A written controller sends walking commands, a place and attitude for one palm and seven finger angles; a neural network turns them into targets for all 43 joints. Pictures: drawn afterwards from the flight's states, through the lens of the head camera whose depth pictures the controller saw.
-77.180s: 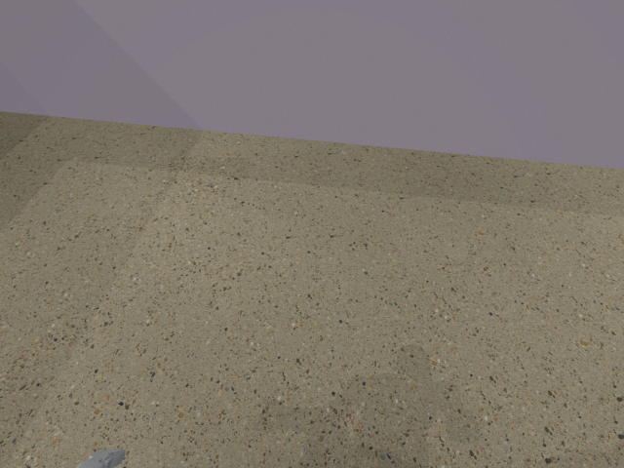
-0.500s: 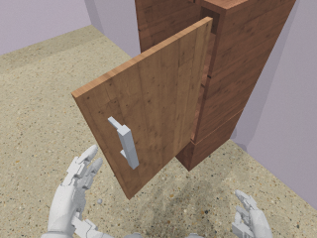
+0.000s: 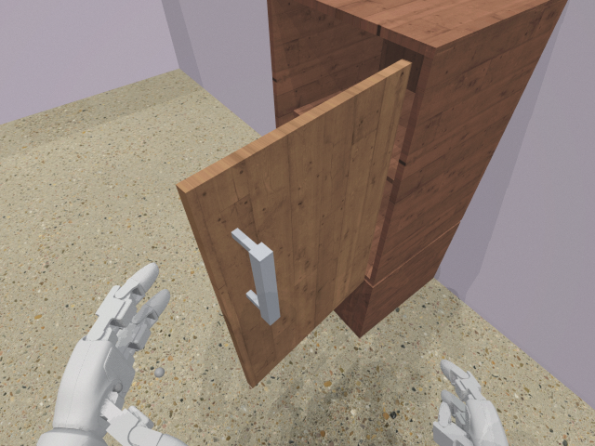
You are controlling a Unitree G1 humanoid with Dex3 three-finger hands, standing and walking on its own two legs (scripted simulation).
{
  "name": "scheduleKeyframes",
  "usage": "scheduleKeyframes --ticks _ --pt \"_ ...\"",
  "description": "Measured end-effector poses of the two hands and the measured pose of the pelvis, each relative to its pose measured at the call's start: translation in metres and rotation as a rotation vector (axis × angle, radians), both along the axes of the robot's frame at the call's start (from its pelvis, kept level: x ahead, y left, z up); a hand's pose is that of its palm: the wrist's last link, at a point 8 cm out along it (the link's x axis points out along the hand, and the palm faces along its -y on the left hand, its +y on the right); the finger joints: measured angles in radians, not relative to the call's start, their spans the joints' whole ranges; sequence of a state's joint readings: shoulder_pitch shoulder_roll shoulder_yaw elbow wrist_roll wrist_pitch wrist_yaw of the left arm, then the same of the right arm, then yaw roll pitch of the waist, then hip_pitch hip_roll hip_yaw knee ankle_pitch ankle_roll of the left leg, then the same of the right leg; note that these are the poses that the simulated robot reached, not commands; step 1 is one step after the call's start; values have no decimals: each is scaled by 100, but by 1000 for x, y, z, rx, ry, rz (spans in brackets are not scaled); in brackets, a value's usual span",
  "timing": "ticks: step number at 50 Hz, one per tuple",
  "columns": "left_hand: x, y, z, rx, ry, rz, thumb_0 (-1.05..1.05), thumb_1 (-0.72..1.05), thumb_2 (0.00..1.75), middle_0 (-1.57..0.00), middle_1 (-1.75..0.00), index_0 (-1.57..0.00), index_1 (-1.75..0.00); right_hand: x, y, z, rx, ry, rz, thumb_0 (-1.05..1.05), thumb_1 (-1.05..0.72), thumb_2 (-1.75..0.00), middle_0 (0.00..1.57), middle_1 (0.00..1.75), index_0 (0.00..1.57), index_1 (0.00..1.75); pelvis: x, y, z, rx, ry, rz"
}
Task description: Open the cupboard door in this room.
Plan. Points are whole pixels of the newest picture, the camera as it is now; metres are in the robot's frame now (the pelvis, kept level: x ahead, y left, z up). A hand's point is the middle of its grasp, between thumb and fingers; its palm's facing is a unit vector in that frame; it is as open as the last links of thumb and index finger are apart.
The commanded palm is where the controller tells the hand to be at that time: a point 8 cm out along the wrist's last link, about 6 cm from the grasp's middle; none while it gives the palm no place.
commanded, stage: draw the hand back to the body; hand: left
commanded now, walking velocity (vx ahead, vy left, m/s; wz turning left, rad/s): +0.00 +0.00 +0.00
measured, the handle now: (256, 279) +0.32 +0.08 +0.07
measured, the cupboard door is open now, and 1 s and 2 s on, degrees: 97 97 97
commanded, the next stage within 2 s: step back with the hand held close in 1.24 s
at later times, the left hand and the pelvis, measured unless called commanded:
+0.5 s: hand (71, 335) +0.20 +0.24 +0.15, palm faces +0.30 -0.89 -0.36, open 13.5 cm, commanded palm +0.15 +0.28 +0.18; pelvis +0.01 +0.02 +0.04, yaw -1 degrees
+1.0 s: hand (8, 290) +0.21 +0.27 +0.21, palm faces +0.46 -0.80 -0.39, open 7.9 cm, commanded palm +0.16 +0.30 +0.22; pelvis +0.01 +0.01 +0.06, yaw -1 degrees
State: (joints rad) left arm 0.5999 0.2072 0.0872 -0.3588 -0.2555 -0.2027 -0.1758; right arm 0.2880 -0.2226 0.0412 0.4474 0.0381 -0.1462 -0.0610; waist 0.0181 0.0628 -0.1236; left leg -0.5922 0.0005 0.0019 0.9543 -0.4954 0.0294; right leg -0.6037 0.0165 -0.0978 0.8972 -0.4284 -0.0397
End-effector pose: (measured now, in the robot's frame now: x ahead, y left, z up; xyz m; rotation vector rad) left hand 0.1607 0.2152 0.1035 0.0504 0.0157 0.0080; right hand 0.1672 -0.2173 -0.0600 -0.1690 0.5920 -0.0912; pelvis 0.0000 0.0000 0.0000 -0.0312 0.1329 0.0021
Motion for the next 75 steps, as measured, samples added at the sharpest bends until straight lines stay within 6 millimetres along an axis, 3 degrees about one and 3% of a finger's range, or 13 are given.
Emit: scheduleKeyframes --ticks 9,14,28,45,55,69,75 --pt "-6 20 20 16 -30 16 -2 -47 31 -16 -30 -15 -30 11 13 14 -13 -50 40 2 -91 -90 20 30 21 30 0 8 7 -9 -40 10" --pt "-4 34 36 199 2 149 -2 -37 35 -16 -30 -16 -30 12 18 23 -31 -33 32 2 -91 -90 20 30 21 30 2 11 19 -5 -78 0" --pt "2 69 75 340 -12 322 -1 7 55 -18 -30 -18 -30 9 22 32 -44 54 33 2 -91 -90 21 30 21 30 14 19 46 6 -169 -12" --pt "5 93 122 417 -153 435 0 66 80 -21 -30 -20 -30 24 11 39 -35 63 38 2 -91 -90 21 30 21 30 16 10 55 13 -211 -23" --pt "3 81 114 389 -121 429 1 85 88 -21 -30 -20 -30 17 -1 35 -32 88 23 2 -91 -90 20 30 21 30 13 2 56 16 -216 -26" --pt "2 71 118 403 -133 419 1 89 90 -21 -30 -21 -30 7 -14 32 -28 90 1 2 -91 -90 20 30 21 30 9 -8 56 17 -222 -30" --pt "7 75 127 473 -177 396 1 89 90 -21 -30 -21 -30 2 -21 35 -31 97 -37 2 -91 -90 21 30 21 30 4 -7 55 7 -165 -37"
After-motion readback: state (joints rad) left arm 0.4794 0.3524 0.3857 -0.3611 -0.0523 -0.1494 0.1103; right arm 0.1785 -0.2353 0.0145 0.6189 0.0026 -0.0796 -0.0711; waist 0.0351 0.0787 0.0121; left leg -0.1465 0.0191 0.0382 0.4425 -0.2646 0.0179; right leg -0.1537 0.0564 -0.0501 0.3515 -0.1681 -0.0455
